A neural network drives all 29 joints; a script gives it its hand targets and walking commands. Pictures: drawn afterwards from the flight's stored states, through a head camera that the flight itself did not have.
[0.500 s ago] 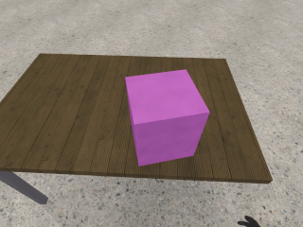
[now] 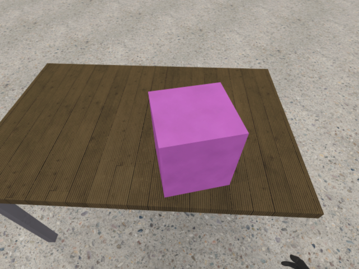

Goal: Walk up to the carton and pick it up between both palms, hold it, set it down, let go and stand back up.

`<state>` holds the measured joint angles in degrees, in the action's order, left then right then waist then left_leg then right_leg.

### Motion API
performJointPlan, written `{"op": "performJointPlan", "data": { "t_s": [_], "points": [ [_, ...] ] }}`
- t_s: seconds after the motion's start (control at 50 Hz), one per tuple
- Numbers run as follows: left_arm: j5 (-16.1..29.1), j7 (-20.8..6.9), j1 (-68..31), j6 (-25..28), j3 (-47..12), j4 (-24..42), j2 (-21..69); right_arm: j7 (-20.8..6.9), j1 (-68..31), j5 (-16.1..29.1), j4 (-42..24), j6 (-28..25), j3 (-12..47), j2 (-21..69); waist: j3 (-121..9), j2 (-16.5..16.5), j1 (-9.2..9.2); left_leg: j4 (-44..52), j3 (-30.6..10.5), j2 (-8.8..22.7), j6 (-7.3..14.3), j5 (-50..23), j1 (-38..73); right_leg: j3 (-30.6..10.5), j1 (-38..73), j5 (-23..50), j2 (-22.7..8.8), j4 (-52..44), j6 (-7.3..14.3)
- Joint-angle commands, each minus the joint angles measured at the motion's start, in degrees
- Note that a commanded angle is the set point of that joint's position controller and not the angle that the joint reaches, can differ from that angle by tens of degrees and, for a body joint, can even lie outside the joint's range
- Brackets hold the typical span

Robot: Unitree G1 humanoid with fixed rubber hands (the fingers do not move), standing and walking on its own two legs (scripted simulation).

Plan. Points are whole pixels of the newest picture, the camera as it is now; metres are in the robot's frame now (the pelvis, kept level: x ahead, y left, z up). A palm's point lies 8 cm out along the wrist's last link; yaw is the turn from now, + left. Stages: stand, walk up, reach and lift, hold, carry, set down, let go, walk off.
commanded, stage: stand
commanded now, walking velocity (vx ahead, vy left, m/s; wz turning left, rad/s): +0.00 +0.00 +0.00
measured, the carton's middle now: (191, 141) +0.46 -0.01 -0.03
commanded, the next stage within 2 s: none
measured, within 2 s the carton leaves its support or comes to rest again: neither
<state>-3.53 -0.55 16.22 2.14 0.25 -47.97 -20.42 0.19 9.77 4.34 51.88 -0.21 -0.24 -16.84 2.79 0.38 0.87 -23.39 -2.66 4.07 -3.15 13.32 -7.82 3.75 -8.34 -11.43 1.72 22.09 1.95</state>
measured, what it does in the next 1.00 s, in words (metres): stands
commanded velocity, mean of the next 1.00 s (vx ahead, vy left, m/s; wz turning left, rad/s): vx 0.00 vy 0.00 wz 0.00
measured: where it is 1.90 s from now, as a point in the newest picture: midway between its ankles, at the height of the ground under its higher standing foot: outside the picture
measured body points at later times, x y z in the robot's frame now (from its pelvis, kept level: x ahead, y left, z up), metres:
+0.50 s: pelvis +0.00 +0.00 +0.00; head +0.01 +0.00 +0.45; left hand +0.07 +0.30 -0.12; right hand +0.11 -0.27 -0.12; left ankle +0.00 +0.16 -0.74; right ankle +0.01 -0.09 -0.74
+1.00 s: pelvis +0.00 +0.00 +0.00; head +0.00 +0.00 +0.45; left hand +0.07 +0.30 -0.12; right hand +0.10 -0.27 -0.12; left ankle +0.00 +0.16 -0.74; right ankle +0.01 -0.09 -0.74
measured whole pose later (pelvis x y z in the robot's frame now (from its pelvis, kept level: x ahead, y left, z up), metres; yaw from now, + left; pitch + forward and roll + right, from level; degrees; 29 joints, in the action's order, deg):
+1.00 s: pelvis +0.00 +0.00 +0.00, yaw +0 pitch -3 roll -1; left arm -3.5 -0.8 15.9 2.1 0.2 -48.9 -20.4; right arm 0.2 9.3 4.3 53.1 -0.2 -0.2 -16.9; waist 2.4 0.5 0.9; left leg -22.8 -2.7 4.1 -3.3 12.7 -7.7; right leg 3.7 -8.3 -11.0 1.7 21.8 2.0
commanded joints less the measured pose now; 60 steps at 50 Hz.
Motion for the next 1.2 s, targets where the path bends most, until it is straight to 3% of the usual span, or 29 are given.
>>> {"op": "performJointPlan", "data": {
  "t_s": [0.0, 0.04, 0.12, 0.14, 0.16, 0.18, 0.2, 0.22, 0.24, 0.28, 0.38, 0.42, 0.44, 0.48, 0.52, 0.58, 0.6, 0.64, 0.72, 0.76, 0.78, 0.84, 0.88, 0.96, 1.02, 1.08, 1.1, 1.12, 1.18],
  "points": [
    [3.7, 0.33, -6.26, 1.15, 3.54, -2.0, -11.62, 0.04, -3.25, -5.84, 0.25, -1.62, -2.42, -14.16, -1.16, 1.68, -0.72, 4.16, -2.63, 2.78, 4.72, -7.58, -0.36, -7.9, 0.97, 7.5, -9.02, -4.88, 0.66],
    [3.72, 0.42, -6.03, 0.97, 3.56, -1.91, -11.89, -0.07, -3.13, -5.57, 0.22, -1.28, -2.44, -14.79, -1.93, 4.21, -1.01, 4.37, -2.23, 2.84, 4.75, -6.7, -0.47, -7.89, 1.28, 7.88, -9.21, -4.6, 0.95],
    [3.75, 0.45, -6.12, 1.1, 3.49, -1.77, -11.93, -0.19, -3.06, -5.77, 0.33, -1.38, -2.44, -14.2, -0.79, 2.41, -1.08, 4.23, -1.98, 2.22, 4.98, -5.66, -1.27, -8.51, -0.16, 3.19, -9.42, -5.73, 0.8],
    [3.64, 0.4, -6.59, 1.0, 3.89, -2.16, -12.55, -0.14, -2.17, -5.78, 0.77, -1.33, -2.06, -13.75, -1.27, 0.51, -1.26, 3.94, -1.79, 2.31, 4.79, -6.08, -0.66, -8.56, 0.25, 1.54, -9.45, -6.5, 0.43],
    [3.62, 0.44, -6.59, 0.85, 3.79, -1.48, -11.99, -0.03, -2.47, -6.01, 0.95, -1.36, -2.38, -14.38, -0.67, 3.06, -1.12, 4.3, -2.16, 2.21, 4.87, -5.73, -0.5, -9.02, -0.79, 2.98, -9.73, -6.44, 0.8],
    [3.67, 0.41, -6.0, 0.88, 3.62, -1.98, -11.89, 0.09, -2.59, -5.93, 0.45, -1.43, -2.27, -14.3, -1.31, 1.85, -1.22, 3.95, -2.24, 2.26, 4.91, -5.89, -1.0, -8.22, 0.38, 3.16, -9.36, -5.85, 0.64],
    [3.86, 0.23, -5.21, 1.08, 3.54, -2.14, -11.58, 0.08, -3.19, -6.14, 0.13, -1.52, -2.47, -14.84, -0.33, 3.65, -0.9, 4.55, -2.52, 2.57, 5.04, -4.49, -2.4, -8.33, 0.0, 4.64, -9.27, -5.01, 0.98],
    [3.74, 0.29, -6.13, 0.95, 3.77, -2.38, -12.13, -0.08, -4.28, -5.89, -0.21, -1.49, -2.33, -14.33, 0.01, 3.43, -0.89, 4.55, -2.32, 2.16, 4.81, -3.52, -1.46, -9.01, -0.8, 1.81, -9.52, -6.35, 0.82],
    [3.78, 0.16, -6.22, 0.99, 3.63, -2.09, -11.98, 0.04, -2.97, -6.06, 0.3, -1.43, -2.24, -13.53, -1.69, 1.81, -1.29, 4.76, -2.31, 2.67, 4.63, -4.41, -0.62, -8.3, 0.39, 2.42, -9.4, -6.15, 0.73],
    [3.73, 0.28, -6.83, 0.97, 3.51, -1.86, -11.95, -0.13, -2.65, -6.08, 0.48, -1.48, -2.33, -14.28, -2.34, 1.62, -1.01, 4.95, -2.94, 2.54, 4.88, -5.57, -1.55, -8.5, 1.81, 5.59, -9.56, -5.35, 0.86],
    [4.11, 0.27, -5.9, 1.12, 3.48, -2.08, -12.0, -0.09, -2.72, -5.86, 0.57, -1.41, -2.44, -14.33, -2.69, 3.34, -1.29, 4.58, -2.49, 3.11, 4.84, -6.8, 0.44, -8.08, 2.06, 8.98, -9.56, -4.62, 0.82],
    [3.79, 0.37, -5.59, 1.36, 3.5, -2.16, -11.96, -0.13, -3.35, -5.88, 0.22, -1.53, -2.09, -14.59, -2.63, 4.26, -0.55, 5.28, -2.26, 2.58, 4.68, -7.98, 0.06, -8.35, 2.45, 9.59, -9.48, -4.16, 0.95],
    [3.64, 0.37, -6.4, 1.26, 3.54, -1.92, -11.62, -0.11, -2.98, -5.71, 0.39, -1.49, -2.4, -14.12, -4.23, 2.05, -1.15, 3.99, -2.38, 2.94, 4.63, -9.72, 0.49, -7.66, 3.66, 10.98, -9.45, -4.31, 0.76],
    [3.7, 0.32, -6.33, 1.22, 3.59, -1.63, -11.36, 0.07, -3.9, -6.07, 0.08, -1.5, -2.56, -13.92, -3.9, 3.7, -0.95, 3.86, -2.02, 2.97, 4.23, -9.78, 1.07, -7.32, 2.53, 12.63, -9.25, -3.99, 0.64],
    [3.49, 0.31, -5.39, 1.31, 3.83, -2.27, -12.39, 0.04, -2.91, -5.92, 0.47, -1.3, -2.64, -15.14, -4.59, 2.66, -1.07, 4.05, -1.89, 2.78, 4.74, -10.31, 0.91, -7.7, 3.29, 13.53, -9.4, -3.69, 0.93],
    [3.98, 0.63, -5.49, 1.08, 3.8, -2.03, -11.92, 0.07, -2.8, -6.2, 0.91, -1.58, -2.24, -14.33, -2.76, 4.45, -0.57, 5.03, -2.65, 3.0, 4.58, -10.48, -0.19, -7.39, 3.26, 12.74, -9.55, -3.66, 0.74],
    [3.99, 0.65, -4.92, 1.24, 3.68, -2.52, -11.58, 0.03, -3.93, -5.91, -0.05, -1.72, -2.54, -14.67, -3.76, 2.94, -0.89, 4.67, -2.19, 3.15, 4.72, -10.88, 0.65, -7.48, 2.62, 12.79, -9.77, -3.6, 0.97],
    [3.91, 0.62, -5.71, 1.0, 3.82, -1.98, -11.45, -0.04, -3.55, -5.83, -0.18, -1.54, -2.63, -14.38, -5.27, 3.65, -1.05, 4.19, -2.0, 3.12, 4.48, -10.52, 1.22, -7.25, 3.32, 13.88, -9.71, -3.62, 1.06],
    [4.01, 0.43, -6.39, 0.76, 3.73, -2.57, -12.28, -0.05, -3.16, -5.97, 0.75, -1.5, -2.37, -14.49, -2.64, 1.54, -0.66, 5.0, -2.09, 2.76, 4.28, -8.09, 0.51, -7.6, 2.04, 9.46, -9.6, -4.88, 0.55],
    [3.82, 0.35, -6.31, 0.86, 3.66, -2.11, -11.73, 0.13, -3.47, -5.97, 0.85, -1.46, -2.43, -14.99, -1.45, 3.51, -0.61, 5.23, -2.28, 2.57, 4.41, -8.46, -0.39, -7.43, 1.67, 10.09, -9.09, -4.41, 0.5],
    [3.87, 0.33, -6.31, 0.94, 3.81, -2.0, -11.42, 0.31, -3.34, -6.16, 0.27, -1.54, -2.29, -14.43, -2.54, 1.85, -0.44, 4.94, -1.97, 2.82, 4.14, -8.16, 0.29, -6.87, 1.41, 9.2, -9.07, -4.44, 0.61],
    [3.38, 0.18, -6.23, 0.81, 3.83, -2.69, -12.32, -0.18, -2.66, -5.91, 1.06, -1.48, -2.1, -14.45, 0.2, 3.88, -0.9, 5.35, -2.16, 2.59, 4.66, -4.25, -1.4, -8.57, 0.45, 3.86, -9.49, -5.74, 0.87],
    [3.56, 0.14, -6.19, 0.78, 3.75, -2.55, -12.29, -0.25, -2.63, -5.67, 0.61, -1.54, -2.21, -13.89, 0.77, 2.15, -0.81, 5.42, -2.16, 2.68, 4.66, -2.73, -1.7, -8.9, -0.78, -0.08, -9.52, -6.82, 0.75],
    [3.63, 0.08, -5.81, 1.18, 3.81, -2.5, -12.23, -0.36, -3.49, -6.26, 0.61, -1.49, -2.35, -14.99, -1.64, 4.14, -0.7, 5.21, -2.07, 2.46, 4.82, -3.66, -0.93, -8.9, 0.75, 2.77, -9.28, -6.18, 0.54],
    [3.51, 0.28, -5.78, 1.08, 3.83, -2.64, -12.39, -0.45, -3.08, -5.98, 0.95, -1.48, -2.58, -15.39, -0.54, 1.63, -0.63, 5.2, -2.31, 2.28, 4.22, -5.52, -0.65, -8.47, 0.19, 4.58, -9.16, -5.79, 0.85],
    [4.19, 0.12, -6.22, 1.14, 3.58, -2.63, -11.28, -0.2, -2.7, -5.97, 1.13, -1.51, -1.97, -14.5, -1.48, 4.2, -0.65, 5.59, -2.61, 2.77, 4.72, -5.79, -0.77, -8.34, 1.5, 8.22, -9.54, -4.67, 0.82],
    [4.13, 0.29, -5.77, 1.27, 3.77, -2.85, -11.49, -0.06, -2.87, -5.99, 0.74, -1.59, -1.97, -14.29, -2.04, 2.18, -0.82, 5.57, -2.28, 2.82, 4.23, -7.37, 0.58, -7.76, 0.87, 8.25, -9.25, -5.26, 0.64],
    [3.85, 0.29, -6.25, 1.39, 3.54, -2.89, -11.18, -0.02, -2.87, -6.23, 0.73, -1.64, -2.09, -14.55, -1.58, 3.65, -1.23, 5.84, -2.48, 2.79, 4.42, -6.22, -0.04, -7.68, 1.12, 8.33, -8.96, -4.49, 0.56],
    [3.99, 0.28, -6.16, 1.04, 3.52, -2.73, -10.96, -0.07, -3.62, -5.87, 0.79, -1.5, -2.1, -14.36, -2.79, 2.7, -0.99, 5.17, -2.39, 2.82, 4.69, -6.94, -0.09, -8.22, 2.15, 10.01, -9.49, -4.59, 0.99]
  ]
}}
